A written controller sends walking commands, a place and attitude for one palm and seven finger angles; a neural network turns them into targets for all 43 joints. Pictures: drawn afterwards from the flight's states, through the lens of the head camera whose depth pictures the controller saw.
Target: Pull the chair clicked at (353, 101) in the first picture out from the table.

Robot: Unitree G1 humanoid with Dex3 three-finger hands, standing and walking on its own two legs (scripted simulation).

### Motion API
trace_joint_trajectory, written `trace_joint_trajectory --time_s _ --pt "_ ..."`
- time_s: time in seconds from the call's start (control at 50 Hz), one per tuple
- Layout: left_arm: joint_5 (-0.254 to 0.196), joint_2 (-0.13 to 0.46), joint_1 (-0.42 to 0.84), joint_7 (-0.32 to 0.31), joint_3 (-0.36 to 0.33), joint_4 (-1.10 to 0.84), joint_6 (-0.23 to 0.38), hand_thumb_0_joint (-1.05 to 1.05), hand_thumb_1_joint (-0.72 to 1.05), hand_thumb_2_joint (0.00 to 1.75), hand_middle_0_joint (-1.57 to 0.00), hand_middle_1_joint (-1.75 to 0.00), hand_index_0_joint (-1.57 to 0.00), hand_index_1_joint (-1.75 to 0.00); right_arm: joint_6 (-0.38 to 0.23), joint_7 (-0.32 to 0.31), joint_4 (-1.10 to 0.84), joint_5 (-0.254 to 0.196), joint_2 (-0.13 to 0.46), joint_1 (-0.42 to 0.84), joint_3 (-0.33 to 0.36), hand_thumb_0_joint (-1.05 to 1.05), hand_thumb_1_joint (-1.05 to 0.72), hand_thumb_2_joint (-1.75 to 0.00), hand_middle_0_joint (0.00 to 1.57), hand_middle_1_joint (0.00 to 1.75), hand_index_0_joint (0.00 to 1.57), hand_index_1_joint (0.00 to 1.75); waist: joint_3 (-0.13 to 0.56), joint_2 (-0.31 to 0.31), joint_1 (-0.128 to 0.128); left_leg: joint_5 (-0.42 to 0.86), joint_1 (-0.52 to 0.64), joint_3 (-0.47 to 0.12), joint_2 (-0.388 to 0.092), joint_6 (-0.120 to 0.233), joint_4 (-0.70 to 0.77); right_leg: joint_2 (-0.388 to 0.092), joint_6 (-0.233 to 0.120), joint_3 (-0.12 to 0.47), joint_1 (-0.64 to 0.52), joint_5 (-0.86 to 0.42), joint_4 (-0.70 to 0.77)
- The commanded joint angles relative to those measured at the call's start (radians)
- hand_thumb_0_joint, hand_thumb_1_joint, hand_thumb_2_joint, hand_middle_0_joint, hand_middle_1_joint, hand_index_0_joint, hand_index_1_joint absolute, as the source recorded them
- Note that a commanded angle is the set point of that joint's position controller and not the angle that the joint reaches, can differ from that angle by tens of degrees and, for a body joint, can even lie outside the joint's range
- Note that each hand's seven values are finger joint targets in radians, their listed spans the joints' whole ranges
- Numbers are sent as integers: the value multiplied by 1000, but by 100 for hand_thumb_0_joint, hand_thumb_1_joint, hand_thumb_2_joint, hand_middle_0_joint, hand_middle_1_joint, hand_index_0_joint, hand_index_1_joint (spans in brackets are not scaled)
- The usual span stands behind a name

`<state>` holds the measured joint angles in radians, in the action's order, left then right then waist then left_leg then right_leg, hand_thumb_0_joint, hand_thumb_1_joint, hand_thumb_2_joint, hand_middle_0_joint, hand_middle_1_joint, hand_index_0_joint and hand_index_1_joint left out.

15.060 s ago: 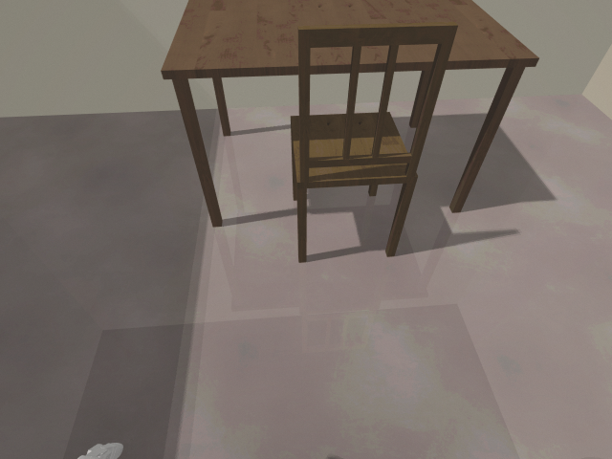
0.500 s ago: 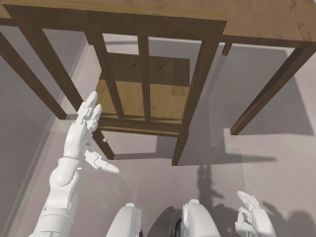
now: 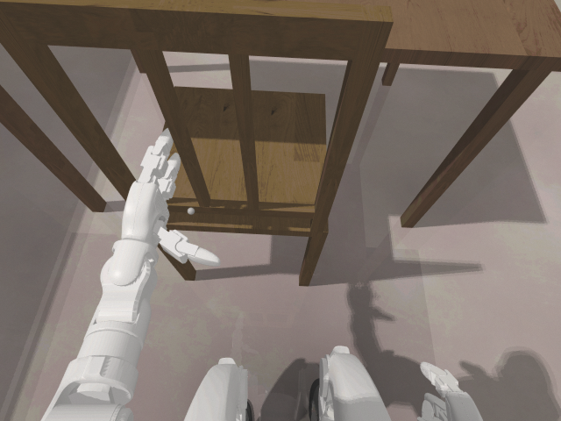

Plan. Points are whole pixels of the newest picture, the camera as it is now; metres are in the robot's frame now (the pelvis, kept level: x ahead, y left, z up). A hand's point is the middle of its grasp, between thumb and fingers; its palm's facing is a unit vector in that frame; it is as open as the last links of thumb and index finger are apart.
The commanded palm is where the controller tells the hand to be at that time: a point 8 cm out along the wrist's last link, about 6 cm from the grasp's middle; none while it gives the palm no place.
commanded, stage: push the fingers through the gap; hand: left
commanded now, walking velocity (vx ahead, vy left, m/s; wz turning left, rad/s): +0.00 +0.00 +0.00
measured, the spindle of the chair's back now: (184, 147) +0.49 +0.14 +0.04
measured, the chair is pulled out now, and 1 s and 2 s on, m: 0.00 0.00 0.00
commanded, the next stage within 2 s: hook a spindle and tug to test in 1.02 s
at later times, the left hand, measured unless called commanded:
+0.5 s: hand (193, 183) +0.44 +0.13 +0.02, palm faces -0.08 -1.00 -0.05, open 16.9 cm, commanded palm +0.43 +0.18 +0.02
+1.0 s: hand (203, 173) +0.46 +0.12 +0.02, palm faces -0.06 -1.00 -0.07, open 16.9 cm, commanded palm +0.43 +0.17 +0.02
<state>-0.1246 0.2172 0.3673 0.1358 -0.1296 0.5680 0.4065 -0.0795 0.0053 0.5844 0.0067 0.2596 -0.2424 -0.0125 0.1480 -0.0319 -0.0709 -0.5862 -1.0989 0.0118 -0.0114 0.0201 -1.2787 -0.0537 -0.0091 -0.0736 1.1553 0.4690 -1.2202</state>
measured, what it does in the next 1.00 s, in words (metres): stands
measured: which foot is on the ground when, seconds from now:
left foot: down 0.00-1.00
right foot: down 0.00-1.00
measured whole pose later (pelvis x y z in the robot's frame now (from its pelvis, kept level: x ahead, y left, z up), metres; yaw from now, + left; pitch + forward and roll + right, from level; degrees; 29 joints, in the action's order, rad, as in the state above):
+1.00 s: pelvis +0.00 +0.00 +0.00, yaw -1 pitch +26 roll -1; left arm -0.06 0.26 0.65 0.10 -0.24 0.89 0.49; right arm -0.02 0.04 0.62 0.03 0.26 -0.29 -0.01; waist 0.15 -0.03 -0.12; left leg -0.58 -1.16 0.02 -0.03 0.02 -1.29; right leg -0.04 -0.01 -0.06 1.22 0.45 -1.22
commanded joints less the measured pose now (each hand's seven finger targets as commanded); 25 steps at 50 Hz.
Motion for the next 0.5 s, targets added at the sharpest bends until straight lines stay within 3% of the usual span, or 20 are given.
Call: trace_joint_trajectory --time_s 0.0,0.02,0.08,0.1,0.16,0.18,0.22,0.26,0.28,0.36,0.38,0.48 --pt "-12 144 325 -11 -67 -173 86 0 -50 30 -6 -8 -6 -8 -33 -11 -95 2 148 -59 57 0 -90 -90 20 30 20 30 444 17 -24 310 179 -47 17 -7 172 33 -19 54 -337 -220 144" --pt "-8 157 326 -11 -79 -145 88 0 -50 30 -6 -8 -6 -8 -32 -13 -95 1 149 -61 57 0 -90 -90 20 30 20 30 433 36 -25 299 165 -47 17 -4 171 35 -19 52 -335 -213 143" --pt "-6 179 365 -3 -103 -117 100 0 -50 30 -6 -8 -6 -8 -32 -12 -87 3 148 -68 55 0 -90 -90 20 30 20 30 451 17 -21 297 159 -41 20 -5 169 34 -20 62 -351 -217 143" --pt "-7 169 373 -1 -93 -95 100 0 -50 30 -6 -8 -6 -8 -31 -11 -86 2 148 -66 53 0 -90 -90 20 30 20 30 435 5 -26 292 155 -38 21 -5 169 34 -21 62 -340 -213 145" --pt "-7 179 412 10 -99 -95 107 0 -50 30 -6 -8 -6 -8 -31 -10 -79 4 152 -80 57 0 -90 -90 20 30 20 30 476 -13 -32 341 196 -46 17 -8 166 36 -22 56 -337 -249 135" --pt "-8 152 416 16 -80 -80 104 0 -50 30 -6 -8 -6 -8 -30 -8 -79 6 150 -85 57 0 -90 -90 20 30 20 30 489 -10 -36 351 195 -44 18 -6 163 36 -21 58 -341 -262 134" --pt "-8 163 447 18 -86 -50 101 0 -50 30 -6 -8 -6 -8 -27 -7 -72 4 155 -93 58 0 -90 -90 20 30 20 30 471 -25 -46 346 192 -46 17 -8 159 40 -22 52 -317 -252 132" --pt "-9 184 453 16 -112 -29 102 0 -50 30 -6 -8 -6 -8 -22 -5 -66 6 160 -101 59 0 -90 -90 20 30 20 30 479 6 -44 347 185 -49 15 -8 160 41 -20 52 -323 -252 133" --pt "-5 167 467 19 -98 -16 102 0 -50 30 -6 -8 -6 -8 -21 -4 -67 6 157 -99 59 0 -90 -90 20 30 20 30 476 7 -51 333 175 -42 16 -5 155 41 -18 56 -320 -244 137" --pt "4 189 537 8 -110 -24 119 0 -50 30 -6 -8 -6 -8 -15 0 -59 10 160 -109 61 0 -90 -90 20 30 20 30 503 -58 -49 366 227 -56 13 -16 158 43 -23 48 -282 -243 125" --pt "8 173 552 4 -95 -18 121 0 -50 30 -6 -8 -6 -8 -14 2 -54 13 160 -116 61 0 -90 -90 20 30 20 30 511 -46 -59 384 242 -62 11 -17 157 45 -22 43 -276 -252 123" --pt "27 176 611 -16 -105 78 123 0 -50 30 -6 -8 -6 -8 0 7 -42 16 162 -126 59 0 -90 -90 20 30 20 30 465 -23 -74 338 200 -62 12 -14 156 48 -20 41 -246 -211 126"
